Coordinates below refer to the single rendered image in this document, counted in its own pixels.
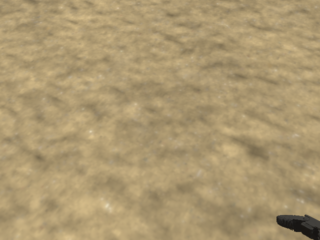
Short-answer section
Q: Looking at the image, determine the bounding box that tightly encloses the right robot hand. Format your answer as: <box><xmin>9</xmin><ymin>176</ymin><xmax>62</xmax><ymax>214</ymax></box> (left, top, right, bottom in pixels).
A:
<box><xmin>276</xmin><ymin>214</ymin><xmax>320</xmax><ymax>240</ymax></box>

